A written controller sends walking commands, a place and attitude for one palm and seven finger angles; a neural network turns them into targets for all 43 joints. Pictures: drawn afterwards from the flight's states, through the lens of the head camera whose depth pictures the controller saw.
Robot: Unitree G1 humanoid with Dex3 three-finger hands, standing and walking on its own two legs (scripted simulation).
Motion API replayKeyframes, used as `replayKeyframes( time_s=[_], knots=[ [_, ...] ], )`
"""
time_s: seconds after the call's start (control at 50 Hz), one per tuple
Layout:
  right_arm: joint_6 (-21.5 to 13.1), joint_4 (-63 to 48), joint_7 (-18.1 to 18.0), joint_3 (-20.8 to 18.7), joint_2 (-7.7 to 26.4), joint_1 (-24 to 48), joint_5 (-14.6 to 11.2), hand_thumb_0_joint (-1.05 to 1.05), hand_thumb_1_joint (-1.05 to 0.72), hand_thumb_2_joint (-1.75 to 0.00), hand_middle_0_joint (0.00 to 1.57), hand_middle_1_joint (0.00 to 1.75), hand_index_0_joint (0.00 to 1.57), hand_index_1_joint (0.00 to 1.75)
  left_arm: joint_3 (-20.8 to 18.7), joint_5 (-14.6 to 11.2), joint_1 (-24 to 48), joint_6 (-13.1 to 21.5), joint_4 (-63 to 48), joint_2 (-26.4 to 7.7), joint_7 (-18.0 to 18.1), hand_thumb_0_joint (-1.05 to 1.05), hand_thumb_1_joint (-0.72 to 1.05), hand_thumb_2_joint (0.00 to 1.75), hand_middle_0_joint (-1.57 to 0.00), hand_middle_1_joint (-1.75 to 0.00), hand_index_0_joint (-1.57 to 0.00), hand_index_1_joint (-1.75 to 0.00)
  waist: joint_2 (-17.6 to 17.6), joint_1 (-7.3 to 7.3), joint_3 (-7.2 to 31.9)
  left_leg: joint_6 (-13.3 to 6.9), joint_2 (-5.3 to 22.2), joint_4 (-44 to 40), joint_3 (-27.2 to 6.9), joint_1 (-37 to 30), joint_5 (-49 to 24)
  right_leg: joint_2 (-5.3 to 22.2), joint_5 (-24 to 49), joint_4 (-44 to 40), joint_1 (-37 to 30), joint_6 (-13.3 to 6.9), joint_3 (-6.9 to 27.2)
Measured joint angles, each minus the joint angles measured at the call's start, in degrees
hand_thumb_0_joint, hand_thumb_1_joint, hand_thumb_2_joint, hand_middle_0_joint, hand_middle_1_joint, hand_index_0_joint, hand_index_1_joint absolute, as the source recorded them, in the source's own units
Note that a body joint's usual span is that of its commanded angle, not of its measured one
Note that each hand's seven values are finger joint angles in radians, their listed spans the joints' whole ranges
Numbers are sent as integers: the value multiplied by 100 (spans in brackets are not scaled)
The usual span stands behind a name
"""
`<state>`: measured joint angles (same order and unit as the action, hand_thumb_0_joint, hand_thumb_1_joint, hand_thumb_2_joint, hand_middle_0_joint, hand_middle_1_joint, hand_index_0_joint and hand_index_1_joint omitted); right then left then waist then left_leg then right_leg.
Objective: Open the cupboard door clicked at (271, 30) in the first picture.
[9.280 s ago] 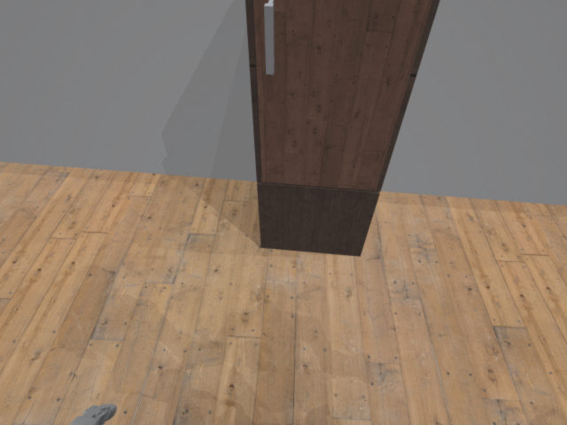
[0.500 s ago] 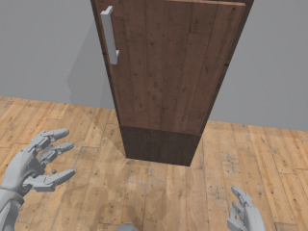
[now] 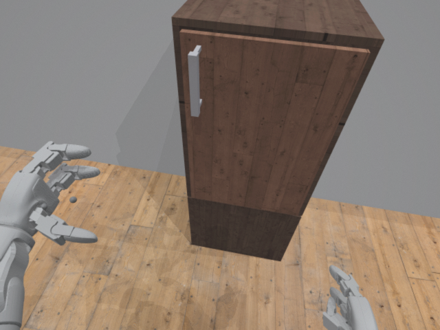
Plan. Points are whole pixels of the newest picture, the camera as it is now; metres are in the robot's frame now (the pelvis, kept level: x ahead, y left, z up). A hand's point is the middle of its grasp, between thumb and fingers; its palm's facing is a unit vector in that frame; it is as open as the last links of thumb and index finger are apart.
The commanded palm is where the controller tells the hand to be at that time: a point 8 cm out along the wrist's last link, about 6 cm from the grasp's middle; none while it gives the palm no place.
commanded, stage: raise the hand with hooked fingers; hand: left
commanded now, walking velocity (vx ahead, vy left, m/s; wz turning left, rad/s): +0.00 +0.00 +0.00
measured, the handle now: (196, 82) +0.60 +0.12 +0.16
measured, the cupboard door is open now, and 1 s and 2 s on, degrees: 0 0 0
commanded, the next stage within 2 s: move the hooked fingers beside the handle in 0.86 s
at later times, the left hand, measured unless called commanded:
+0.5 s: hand (72, 163) +0.30 +0.26 +0.18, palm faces -0.03 -1.00 -0.08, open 14.0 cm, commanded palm +0.26 +0.30 +0.19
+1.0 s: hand (101, 165) +0.30 +0.22 +0.18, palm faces -0.02 -1.00 -0.05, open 14.0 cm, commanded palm +0.28 +0.27 +0.19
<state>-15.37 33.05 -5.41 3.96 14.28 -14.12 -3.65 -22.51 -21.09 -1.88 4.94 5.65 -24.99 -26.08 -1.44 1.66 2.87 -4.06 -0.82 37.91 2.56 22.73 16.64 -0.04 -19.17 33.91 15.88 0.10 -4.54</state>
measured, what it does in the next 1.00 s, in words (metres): shifts its weight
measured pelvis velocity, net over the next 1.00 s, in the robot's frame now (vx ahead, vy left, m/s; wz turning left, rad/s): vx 0.01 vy -0.05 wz -0.01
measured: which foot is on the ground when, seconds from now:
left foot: down 0.00-1.00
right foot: down 0.00-1.00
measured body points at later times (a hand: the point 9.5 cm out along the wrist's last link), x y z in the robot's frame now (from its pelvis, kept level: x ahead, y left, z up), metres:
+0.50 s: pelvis +0.00 -0.02 +0.01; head -0.01 -0.03 +0.46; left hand +0.29 +0.31 +0.19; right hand +0.18 -0.25 -0.06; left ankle +0.04 +0.07 -0.72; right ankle -0.01 -0.13 -0.72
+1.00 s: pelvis +0.01 -0.05 +0.01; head -0.01 -0.07 +0.46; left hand +0.30 +0.27 +0.18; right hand +0.19 -0.29 -0.06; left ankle +0.04 +0.07 -0.72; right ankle -0.01 -0.13 -0.72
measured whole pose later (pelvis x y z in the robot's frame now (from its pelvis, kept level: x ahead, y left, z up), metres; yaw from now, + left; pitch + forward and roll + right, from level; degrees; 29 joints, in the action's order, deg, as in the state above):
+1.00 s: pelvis +0.01 -0.05 +0.01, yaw -1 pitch +0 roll +0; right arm -9.8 33.9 -5.3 3.5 16.5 -13.0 -5.2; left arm -25.7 -20.3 10.0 -4.9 17.2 -27.7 -30.4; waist -3.3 2.1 2.4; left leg -0.4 1.2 30.5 1.9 16.3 13.7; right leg -2.5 -17.5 28.5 10.7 -3.1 -4.7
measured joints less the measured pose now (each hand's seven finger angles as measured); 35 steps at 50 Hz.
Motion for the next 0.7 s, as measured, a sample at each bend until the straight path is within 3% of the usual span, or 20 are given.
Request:
replayKeyframes(
  time_s=[0.12, 0.28, 0.44, 0.56, 0.7],
  knots=[
    [165, -108, 21, 73, 25, 54, -37, 2, -90, -90, 20, 30, 20, 30, 47, 161, 314, -741, 279, -145, -130, -1, -45, 32, -29, -116, -29, -117, -82, 65, -51, -28, -57, -294, 0, -219, -151, 41, 134, -266, -211, 23, -2],
    [252, 58, -26, 163, 3, 30, -10, 2, -90, -90, 20, 30, 20, 30, -138, 174, 786, -681, 214, -266, -162, -1, -49, 30, -30, -119, -30, -119, -25, 121, -154, 28, -64, -630, -41, -559, -295, 26, 251, -577, -545, -26, -32],
    [424, 95, -30, 127, 125, -20, -116, 2, -90, -90, 20, 30, 20, 30, -280, 205, 1437, -1244, 1062, -648, -409, -1, -50, 30, -30, -119, -30, -120, -140, 46, -142, 102, -35, -852, -96, -627, -421, -19, 336, -763, -603, -98, -79],
    [457, 88, 53, 48, 197, -42, -105, 2, -90, -90, 20, 30, 20, 30, -258, 110, 1141, -1109, 972, -459, -568, -1, -50, 30, -30, -120, -30, -120, -155, -2, -105, 168, 39, -876, -57, -652, -394, -90, 312, -760, -589, -163, -28],
    [416, 83, 38, -14, 183, -41, -91, 2, -90, -90, 20, 30, 20, 30, -377, 125, 1072, -890, 847, -293, -374, -1, -50, 30, -30, -120, -30, -120, -106, 17, -123, 265, 117, -890, -74, -754, -359, -171, 267, -763, -679, -255, -32]
  ],
)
